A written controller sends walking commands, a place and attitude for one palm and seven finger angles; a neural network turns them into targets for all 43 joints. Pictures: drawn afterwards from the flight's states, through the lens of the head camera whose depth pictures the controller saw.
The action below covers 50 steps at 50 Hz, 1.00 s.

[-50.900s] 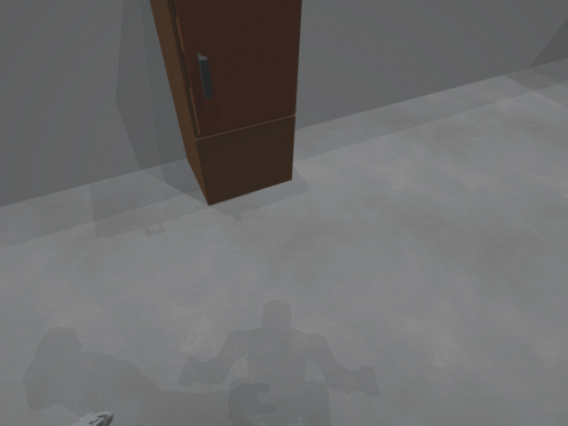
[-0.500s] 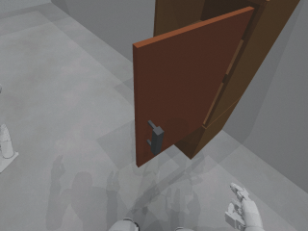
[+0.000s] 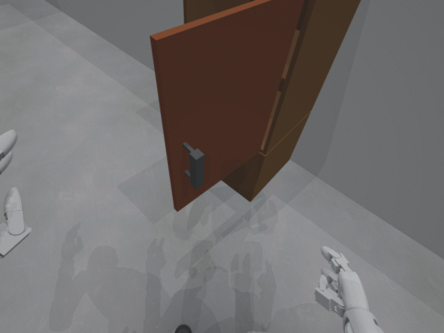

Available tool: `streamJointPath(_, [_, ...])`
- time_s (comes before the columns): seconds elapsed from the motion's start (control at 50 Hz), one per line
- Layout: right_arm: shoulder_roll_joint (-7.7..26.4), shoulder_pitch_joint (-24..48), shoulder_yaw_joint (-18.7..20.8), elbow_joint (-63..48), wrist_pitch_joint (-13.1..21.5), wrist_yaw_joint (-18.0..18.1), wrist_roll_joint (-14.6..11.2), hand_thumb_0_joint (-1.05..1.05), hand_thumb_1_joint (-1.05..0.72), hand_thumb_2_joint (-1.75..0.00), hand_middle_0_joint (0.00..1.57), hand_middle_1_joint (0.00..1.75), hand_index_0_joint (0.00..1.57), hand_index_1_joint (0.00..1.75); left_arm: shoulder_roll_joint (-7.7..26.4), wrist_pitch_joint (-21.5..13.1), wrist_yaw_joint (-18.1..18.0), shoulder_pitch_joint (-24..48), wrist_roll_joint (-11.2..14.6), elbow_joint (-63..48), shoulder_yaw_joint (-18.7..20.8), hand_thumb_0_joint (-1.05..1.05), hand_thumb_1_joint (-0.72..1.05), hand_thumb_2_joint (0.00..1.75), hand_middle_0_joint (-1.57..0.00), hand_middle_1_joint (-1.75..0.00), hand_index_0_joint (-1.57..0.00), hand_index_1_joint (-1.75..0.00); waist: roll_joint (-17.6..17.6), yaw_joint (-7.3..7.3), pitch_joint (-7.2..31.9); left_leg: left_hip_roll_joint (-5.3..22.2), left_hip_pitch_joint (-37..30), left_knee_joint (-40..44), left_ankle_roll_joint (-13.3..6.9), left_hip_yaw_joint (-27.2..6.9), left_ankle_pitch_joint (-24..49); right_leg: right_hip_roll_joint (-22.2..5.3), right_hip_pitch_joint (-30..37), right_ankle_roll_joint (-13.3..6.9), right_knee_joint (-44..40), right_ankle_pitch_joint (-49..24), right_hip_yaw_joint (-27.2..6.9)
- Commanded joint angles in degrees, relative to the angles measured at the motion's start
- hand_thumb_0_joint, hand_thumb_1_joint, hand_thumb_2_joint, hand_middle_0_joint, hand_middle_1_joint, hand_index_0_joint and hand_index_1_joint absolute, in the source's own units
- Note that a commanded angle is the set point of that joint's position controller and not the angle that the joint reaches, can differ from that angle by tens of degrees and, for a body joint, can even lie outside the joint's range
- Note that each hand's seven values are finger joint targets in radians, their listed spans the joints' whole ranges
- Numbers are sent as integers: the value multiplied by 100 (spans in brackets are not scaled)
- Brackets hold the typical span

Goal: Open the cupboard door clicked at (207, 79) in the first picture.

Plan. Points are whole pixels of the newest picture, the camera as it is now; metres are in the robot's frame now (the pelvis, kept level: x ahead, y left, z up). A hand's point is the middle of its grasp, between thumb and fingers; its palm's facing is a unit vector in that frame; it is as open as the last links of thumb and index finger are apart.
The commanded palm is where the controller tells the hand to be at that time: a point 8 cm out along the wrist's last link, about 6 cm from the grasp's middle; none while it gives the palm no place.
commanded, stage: stop stepping back and stand still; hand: left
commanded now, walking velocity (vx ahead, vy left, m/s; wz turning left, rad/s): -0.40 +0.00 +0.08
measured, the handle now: (191, 165) +0.52 +0.10 -0.10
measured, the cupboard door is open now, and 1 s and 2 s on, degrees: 83 83 83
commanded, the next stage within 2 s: let the arm hang, fingers relaxed in 0.92 s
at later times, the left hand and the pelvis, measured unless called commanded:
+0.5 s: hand out of the picture +0.06 +0.22 +0.16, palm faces +0.50 -0.75 -0.44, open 7.5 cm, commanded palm -0.01 +0.26 +0.17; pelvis -0.12 -0.05 -0.01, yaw +5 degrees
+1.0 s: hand out of the picture +0.05 +0.23 +0.16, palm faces +0.48 -0.74 -0.47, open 7.5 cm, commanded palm none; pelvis -0.14 -0.05 -0.01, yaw +4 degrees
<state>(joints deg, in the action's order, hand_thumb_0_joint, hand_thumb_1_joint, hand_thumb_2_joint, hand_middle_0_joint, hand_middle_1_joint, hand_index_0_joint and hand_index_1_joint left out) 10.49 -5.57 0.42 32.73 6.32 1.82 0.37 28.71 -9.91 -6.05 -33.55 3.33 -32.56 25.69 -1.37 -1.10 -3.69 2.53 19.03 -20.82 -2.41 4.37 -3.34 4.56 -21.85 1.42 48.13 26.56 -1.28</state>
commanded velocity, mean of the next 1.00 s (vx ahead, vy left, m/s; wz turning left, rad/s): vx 0.15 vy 0.03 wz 0.01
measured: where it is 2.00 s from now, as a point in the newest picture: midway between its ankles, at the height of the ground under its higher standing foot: outside the picture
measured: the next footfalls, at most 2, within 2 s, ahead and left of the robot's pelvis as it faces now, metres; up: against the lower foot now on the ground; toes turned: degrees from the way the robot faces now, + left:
right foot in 0.20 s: -0.08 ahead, -0.13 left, +0.00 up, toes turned -1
left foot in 0.50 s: -0.12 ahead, +0.08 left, +0.00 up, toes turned +8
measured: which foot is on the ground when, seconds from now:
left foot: down 0.00-0.18, up 0.20-0.48, down 0.50-1.00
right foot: up 0.00-0.18, down 0.20-1.00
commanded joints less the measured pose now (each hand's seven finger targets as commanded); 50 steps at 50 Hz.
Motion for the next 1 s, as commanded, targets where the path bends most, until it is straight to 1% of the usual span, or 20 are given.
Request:
streamJointPath(0.0, [894,124,304,-650,293,143,24,0,-90,-90,20,30,20,30,646,-138,-275,-286,85,-1253,704,0,90,90,-20,-30,-20,-30,1091,141,1211,1481,-270,911,-645,-1105,671,-169,595,55,540,66,166])
streamJointPath(0.06, [900,186,278,-642,383,207,22,0,-90,-90,20,30,20,30,707,-128,-386,-4,117,-1351,743,0,90,90,-20,-30,-20,-30,1599,167,1066,1205,705,1540,-400,-875,-1933,-26,1364,-84,75,223,577])
streamJointPath(0.12, [883,63,266,-683,414,228,-12,0,-90,-90,20,30,20,30,742,-157,-436,-173,105,-1409,753,0,90,90,-20,-30,-20,-30,1785,153,1045,451,909,994,120,-411,-2939,27,2109,-272,-2077,173,893])
streamJointPath(0.14, [798,24,264,-684,374,210,-39,0,-90,-90,20,30,20,30,843,-169,-421,-247,72,-1459,801,0,90,90,-20,-30,-20,-30,948,90,908,-57,533,-87,335,-116,-2783,-485,1470,-419,-3289,218,291])
streamJointPath(0.16, [747,6,257,-628,272,189,-15,0,-90,-90,20,30,20,30,1149,-232,-422,-265,12,-1502,983,0,90,90,-20,-30,-20,-30,-615,106,692,-460,-38,-2467,478,-133,-2031,-1981,-305,-883,-4427,1147,-1830])
streamJointPath(0.18, [880,-9,203,-535,251,167,128,0,-90,-90,20,30,20,30,1400,-340,-510,73,19,-1663,1283,0,90,90,-20,-30,-20,-30,-584,195,622,-437,428,-3806,440,-597,-1802,-2848,-801,-1378,-4525,249,-2615])
streamJointPath(0.22, [768,-431,243,-340,277,198,-52,0,-90,-90,20,30,20,30,633,-218,-437,462,-1,-887,618,0,90,90,-20,-30,-20,-30,-778,-51,780,-186,1184,-4190,445,-765,-1431,-2164,230,-899,-3647,-315,-1663])
streamJointPath(0.26, [794,-263,201,-255,316,315,-53,0,-90,-90,20,30,20,30,545,-285,-460,676,-92,-367,469,0,90,90,-20,-30,-20,-30,-325,-61,485,-39,1026,-3522,408,-539,-1276,-1937,375,-732,-3434,-889,-1103])
streamJointPath(0.38, [818,-257,219,-257,469,377,-25,0,-90,-90,20,30,20,30,523,-419,-478,930,-228,-26,328,0,90,90,-20,-30,-20,-30,-738,134,379,-229,149,-895,15,94,-1844,-1922,1032,-700,-3275,-377,-1332])
streamJointPath(0.48, [954,-404,310,-497,482,315,-90,0,-90,-90,20,30,20,30,693,-623,-462,452,-168,-792,633,0,90,90,-20,-30,-20,-30,359,75,1096,416,-1093,-184,-224,-656,-99,-922,1252,-271,-1808,-2170,-394])
streamJointPath(0.52, [847,-387,206,-452,432,303,-70,0,-90,-90,20,30,20,30,582,-580,-466,126,-178,-711,668,0,90,90,-20,-30,-20,-30,1139,27,929,583,-833,-132,-300,-795,-101,-659,1021,-234,-1431,-1907,60])
streamJointPath(0.56, [879,-330,195,-432,453,312,-71,0,-90,-90,20,30,20,30,561,-572,-469,322,-209,-706,661,0,90,90,-20,-30,-20,-30,1049,14,550,751,-356,-96,-326,-924,-564,-514,963,-211,-1450,-1470,293])
streamJointPath(0.62, [887,-343,224,-420,469,340,-77,0,-90,-90,20,30,20,30,485,-546,-453,347,-173,-334,648,0,90,90,-20,-30,-20,-30,399,-3,380,443,252,-464,-177,-588,-1458,-683,1251,-365,-1912,-1418,-285])
streamJointPath(0.7, [763,-401,215,-409,392,258,-68,0,-90,-90,20,30,20,30,487,-577,-443,699,-180,-271,494,0,90,90,-20,-30,-20,-30,-708,-8,384,-163,488,-1874,89,-60,-2205,-1925,982,-1023,-3130,94,-2025])
streamJointPath(0.76, [778,-341,160,-418,359,276,-28,0,-90,-90,20,30,20,30,480,-586,-454,839,-165,-487,479,0,90,90,-20,-30,-20,-30,-131,-54,420,-53,-548,-629,-3,-298,-1727,-1434,422,-727,-2513,-131,-1032])
streamJointPath(0.82, [803,-261,108,-442,415,343,-11,0,-90,-90,20,30,20,30,425,-619,-448,1003,-248,-856,429,0,90,90,-20,-30,-20,-30,1705,-27,188,1271,-600,840,-502,-2232,-2214,-413,-159,-134,-589,-322,351])
streamJointPath(0.84, [735,-314,117,-429,478,342,35,0,-90,-90,20,30,20,30,493,-610,-462,1053,-299,-855,456,0,90,90,-20,-30,-20,-30,1508,-49,150,1485,-751,871,-676,-2487,-1523,-479,-397,-125,-134,-36,327])
streamJointPath(0.88, [728,-367,142,-365,599,292,30,0,-90,-90,20,30,20,30,576,-559,-459,934,-288,-865,490,0,90,90,-20,-30,-20,-30,1050,20,348,1378,-1301,318,-636,-1934,258,-551,-458,-107,-453,-119,363])
streamJointPath(0.92, [789,-430,148,-364,601,252,16,0,-90,-90,20,30,20,30,425,-482,-452,556,-233,-769,421,0,90,90,-20,-30,-20,-30,1256,-8,586,1115,-1538,-138,-409,-1235,1515,-453,-9,-107,-1251,-491,610])
streamJointPath(0.98, [832,-388,138,-431,519,206,0,0,-90,-90,20,30,20,30,480,-448,-410,309,-211,-652,531,0,90,90,-20,-30,-20,-30,1177,32,735,762,-609,-577,-74,-626,1187,-451,1470,-199,-2344,-1931,574])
